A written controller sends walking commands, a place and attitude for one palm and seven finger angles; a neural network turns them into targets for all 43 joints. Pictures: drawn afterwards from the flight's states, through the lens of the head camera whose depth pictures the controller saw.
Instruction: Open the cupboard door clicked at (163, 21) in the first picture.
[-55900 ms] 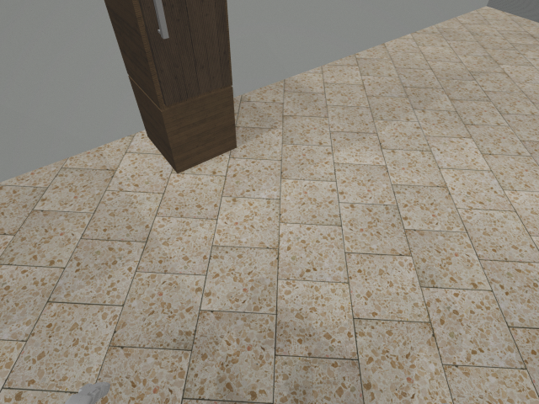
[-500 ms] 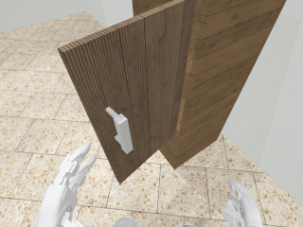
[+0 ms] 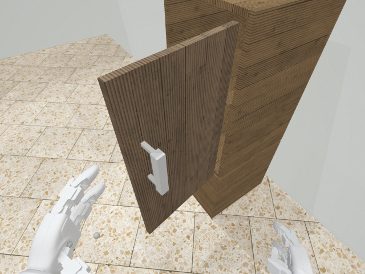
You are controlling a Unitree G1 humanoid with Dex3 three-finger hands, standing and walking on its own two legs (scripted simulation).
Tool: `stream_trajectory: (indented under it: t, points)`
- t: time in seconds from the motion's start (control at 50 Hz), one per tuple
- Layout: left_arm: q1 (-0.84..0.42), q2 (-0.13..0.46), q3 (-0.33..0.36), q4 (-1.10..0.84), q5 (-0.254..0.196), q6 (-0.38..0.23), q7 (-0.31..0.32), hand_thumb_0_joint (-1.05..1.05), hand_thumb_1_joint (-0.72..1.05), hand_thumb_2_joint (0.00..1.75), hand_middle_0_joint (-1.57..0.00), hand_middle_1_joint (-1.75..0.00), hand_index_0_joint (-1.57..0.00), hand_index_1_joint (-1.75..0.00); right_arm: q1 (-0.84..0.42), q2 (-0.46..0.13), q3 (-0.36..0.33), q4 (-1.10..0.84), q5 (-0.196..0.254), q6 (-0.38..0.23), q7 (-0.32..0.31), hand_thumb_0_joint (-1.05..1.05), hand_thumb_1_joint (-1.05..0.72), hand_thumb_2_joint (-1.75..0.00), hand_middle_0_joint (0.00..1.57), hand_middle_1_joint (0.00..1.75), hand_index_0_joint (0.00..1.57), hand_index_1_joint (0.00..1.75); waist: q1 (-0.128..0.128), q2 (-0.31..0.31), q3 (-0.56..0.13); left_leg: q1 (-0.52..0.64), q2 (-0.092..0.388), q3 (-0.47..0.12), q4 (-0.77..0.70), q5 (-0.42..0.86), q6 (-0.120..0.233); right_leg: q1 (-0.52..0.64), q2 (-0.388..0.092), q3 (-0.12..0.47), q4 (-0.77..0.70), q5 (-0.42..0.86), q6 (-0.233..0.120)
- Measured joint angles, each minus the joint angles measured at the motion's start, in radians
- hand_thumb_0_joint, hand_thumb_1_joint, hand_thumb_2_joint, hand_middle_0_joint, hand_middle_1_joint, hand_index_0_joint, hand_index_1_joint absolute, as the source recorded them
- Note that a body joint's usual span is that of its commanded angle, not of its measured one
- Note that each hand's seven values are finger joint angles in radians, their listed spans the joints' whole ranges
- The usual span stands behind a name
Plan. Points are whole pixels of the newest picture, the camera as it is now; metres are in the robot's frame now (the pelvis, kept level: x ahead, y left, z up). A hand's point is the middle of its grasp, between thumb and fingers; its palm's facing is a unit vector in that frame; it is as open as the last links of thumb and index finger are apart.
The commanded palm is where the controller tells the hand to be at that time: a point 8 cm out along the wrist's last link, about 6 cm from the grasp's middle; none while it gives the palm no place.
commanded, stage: draw the hand back to the body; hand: left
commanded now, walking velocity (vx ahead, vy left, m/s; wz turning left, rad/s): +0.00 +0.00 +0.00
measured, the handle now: (154, 168) +0.33 +0.09 +0.08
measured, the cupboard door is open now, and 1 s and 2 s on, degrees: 100 100 100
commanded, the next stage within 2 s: step back with the hand held close in 1.20 s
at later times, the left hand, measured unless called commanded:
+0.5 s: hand (46, 198) +0.20 +0.23 +0.17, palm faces +0.31 -0.87 -0.39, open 13.0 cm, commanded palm +0.15 +0.27 +0.19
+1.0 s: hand (25, 164) +0.23 +0.26 +0.21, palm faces +0.45 -0.80 -0.40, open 7.8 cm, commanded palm +0.18 +0.29 +0.23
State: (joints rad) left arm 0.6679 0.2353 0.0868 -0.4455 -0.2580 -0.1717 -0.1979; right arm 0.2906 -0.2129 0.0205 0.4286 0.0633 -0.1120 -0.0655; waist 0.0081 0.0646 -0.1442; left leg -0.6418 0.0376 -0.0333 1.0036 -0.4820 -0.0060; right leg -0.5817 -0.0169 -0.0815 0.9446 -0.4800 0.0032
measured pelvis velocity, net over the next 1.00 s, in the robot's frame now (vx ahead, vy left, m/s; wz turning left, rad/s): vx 0.03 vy -0.01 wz -0.03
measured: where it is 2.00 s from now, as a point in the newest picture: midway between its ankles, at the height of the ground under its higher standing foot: outside the picture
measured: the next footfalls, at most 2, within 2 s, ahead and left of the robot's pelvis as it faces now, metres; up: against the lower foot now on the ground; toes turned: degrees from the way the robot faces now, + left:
none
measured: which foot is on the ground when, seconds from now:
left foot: down 0.00-1.00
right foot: down 0.00-1.00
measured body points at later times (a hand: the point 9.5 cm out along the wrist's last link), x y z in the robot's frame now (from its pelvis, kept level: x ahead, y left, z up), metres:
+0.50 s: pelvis +0.02 +0.01 +0.04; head +0.01 +0.00 +0.49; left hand +0.18 +0.27 +0.19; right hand +0.20 -0.20 -0.03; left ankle +0.02 +0.12 -0.68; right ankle +0.00 -0.12 -0.68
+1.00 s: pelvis +0.03 -0.01 +0.06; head +0.02 -0.03 +0.51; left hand +0.20 +0.30 +0.23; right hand +0.22 -0.23 -0.02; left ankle +0.02 +0.12 -0.68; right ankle +0.00 -0.12 -0.68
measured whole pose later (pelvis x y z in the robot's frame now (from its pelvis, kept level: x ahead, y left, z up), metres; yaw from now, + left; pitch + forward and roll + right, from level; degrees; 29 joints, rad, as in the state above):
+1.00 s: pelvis +0.03 -0.01 +0.06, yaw -2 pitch -3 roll +0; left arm 0.47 0.33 0.35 -0.39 -0.07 -0.05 0.12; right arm 0.18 -0.23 0.01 0.62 0.01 -0.10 -0.08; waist 0.07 0.06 0.02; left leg -0.11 0.03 0.02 0.44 -0.27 -0.01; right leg -0.08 -0.01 -0.04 0.40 -0.27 0.00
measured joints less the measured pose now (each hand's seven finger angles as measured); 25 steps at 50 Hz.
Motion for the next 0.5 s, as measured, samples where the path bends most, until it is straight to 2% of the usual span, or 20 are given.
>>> stream_trajectory:
  t: [0.14,0.2,0.28,0.38,0.5]
  points:
    - [-0.007,0.027,0.046,-0.035,-0.013,0.031,-0.004,-0.01,-0.47,0.31,-0.16,-0.3,-0.15,-0.3,-0.014,-0.003,0.008,0.01,0.003,-0.028,0.0,0.01,-0.9,-0.9,0.2,0.3,0.2,0.3,0.015,-0.006,0.012,0.05,-0.005,0.0,-0.037,0.011,0.006,0.055,-0.003,-0.001,-0.046,0.015,0.006]
    - [-0.012,0.063,0.046,-0.074,0.09,0.081,0.115,-0.01,-0.42,0.33,-0.16,-0.3,-0.15,-0.3,-0.013,0.004,0.017,0.011,-0.01,-0.02,-0.024,0.01,-0.9,-0.9,0.2,0.3,0.2,0.3,0.034,-0.014,0.018,0.092,-0.004,0.01,-0.076,0.023,0.006,0.092,-0.002,0.008,-0.083,0.03,0.009]
    - [-0.001,0.057,0.041,-0.098,0.169,0.134,0.239,-0.01,-0.32,0.38,-0.16,-0.3,-0.16,-0.3,-0.016,0.01,0.029,0.012,-0.02,-0.012,-0.039,0.01,-0.9,-0.9,0.2,0.3,0.2,0.3,0.033,-0.007,0.036,0.155,-0.006,0.017,-0.145,0.049,0.01,0.155,-0.003,0.013,-0.156,0.06,0.012]
    - [-0.014,0.068,0.048,-0.083,0.208,0.16,0.304,-0.01,-0.16,0.44,-0.17,-0.3,-0.16,-0.3,-0.019,0.012,0.041,0.045,-0.032,-0.008,-0.046,0.01,-0.9,-0.9,0.2,0.3,0.2,0.3,0.038,-0.006,0.062,0.236,-0.014,0.029,-0.233,0.081,0.014,0.23,-0.009,0.022,-0.237,0.091,0.016]
    - [-0.045,0.092,0.096,-0.068,0.218,0.158,0.33,0.0,0.04,0.53,-0.18,-0.3,-0.17,-0.3,-0.024,0.006,0.042,0.098,-0.04,-0.014,-0.043,0.01,-0.9,-0.9,0.2,0.3,0.2,0.3,0.043,-0.005,0.088,0.334,-0.021,0.039,-0.331,0.114,0.015,0.321,-0.014,0.029,-0.326,0.121,0.019]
